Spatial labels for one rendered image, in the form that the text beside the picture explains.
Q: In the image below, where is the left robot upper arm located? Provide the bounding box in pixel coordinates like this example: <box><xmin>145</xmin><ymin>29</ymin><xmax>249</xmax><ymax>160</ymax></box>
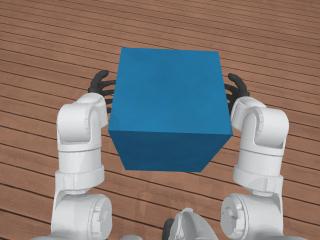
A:
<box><xmin>29</xmin><ymin>193</ymin><xmax>113</xmax><ymax>240</ymax></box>

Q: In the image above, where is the right robot upper arm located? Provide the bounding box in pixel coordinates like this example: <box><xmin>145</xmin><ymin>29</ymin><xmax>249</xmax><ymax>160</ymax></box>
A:
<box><xmin>220</xmin><ymin>193</ymin><xmax>307</xmax><ymax>240</ymax></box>

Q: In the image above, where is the left robot hand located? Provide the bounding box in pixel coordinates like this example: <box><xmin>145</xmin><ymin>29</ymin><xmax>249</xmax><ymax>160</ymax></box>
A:
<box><xmin>88</xmin><ymin>70</ymin><xmax>116</xmax><ymax>114</ymax></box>

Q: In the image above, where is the right robot foot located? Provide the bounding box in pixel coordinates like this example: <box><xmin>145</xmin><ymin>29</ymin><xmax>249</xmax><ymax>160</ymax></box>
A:
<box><xmin>162</xmin><ymin>218</ymin><xmax>174</xmax><ymax>240</ymax></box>

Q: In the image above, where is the right robot forearm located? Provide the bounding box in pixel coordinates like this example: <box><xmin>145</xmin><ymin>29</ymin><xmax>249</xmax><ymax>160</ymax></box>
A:
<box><xmin>230</xmin><ymin>96</ymin><xmax>289</xmax><ymax>231</ymax></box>

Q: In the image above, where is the carton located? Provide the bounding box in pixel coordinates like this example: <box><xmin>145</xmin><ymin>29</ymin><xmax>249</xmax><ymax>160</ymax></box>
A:
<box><xmin>108</xmin><ymin>47</ymin><xmax>233</xmax><ymax>173</ymax></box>

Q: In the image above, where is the left robot forearm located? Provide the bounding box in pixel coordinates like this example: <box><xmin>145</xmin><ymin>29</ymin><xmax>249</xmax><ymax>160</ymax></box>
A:
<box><xmin>51</xmin><ymin>92</ymin><xmax>108</xmax><ymax>232</ymax></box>

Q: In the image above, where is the right robot hand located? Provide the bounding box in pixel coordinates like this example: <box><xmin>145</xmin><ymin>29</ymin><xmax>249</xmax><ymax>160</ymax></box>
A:
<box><xmin>224</xmin><ymin>73</ymin><xmax>250</xmax><ymax>118</ymax></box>

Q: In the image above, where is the robot right shin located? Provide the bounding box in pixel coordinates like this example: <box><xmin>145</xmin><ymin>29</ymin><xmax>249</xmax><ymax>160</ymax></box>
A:
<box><xmin>168</xmin><ymin>207</ymin><xmax>193</xmax><ymax>240</ymax></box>

